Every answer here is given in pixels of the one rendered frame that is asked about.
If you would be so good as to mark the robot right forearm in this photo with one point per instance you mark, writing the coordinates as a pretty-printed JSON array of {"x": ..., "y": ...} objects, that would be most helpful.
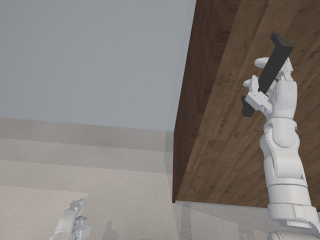
[{"x": 289, "y": 200}]

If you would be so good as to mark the robot left hand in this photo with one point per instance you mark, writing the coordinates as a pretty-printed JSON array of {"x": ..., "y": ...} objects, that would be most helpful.
[{"x": 70, "y": 223}]

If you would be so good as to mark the robot right hand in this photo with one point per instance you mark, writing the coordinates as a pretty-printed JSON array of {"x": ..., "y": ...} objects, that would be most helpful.
[{"x": 281, "y": 94}]

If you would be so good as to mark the handle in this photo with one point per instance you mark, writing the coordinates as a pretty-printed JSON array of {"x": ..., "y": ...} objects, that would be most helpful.
[{"x": 274, "y": 64}]

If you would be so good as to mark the robot right upper arm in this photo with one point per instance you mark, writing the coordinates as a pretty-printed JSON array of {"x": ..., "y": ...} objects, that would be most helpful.
[{"x": 288, "y": 235}]

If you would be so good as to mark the wardrobe door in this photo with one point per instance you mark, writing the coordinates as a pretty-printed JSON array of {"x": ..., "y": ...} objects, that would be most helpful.
[{"x": 226, "y": 165}]

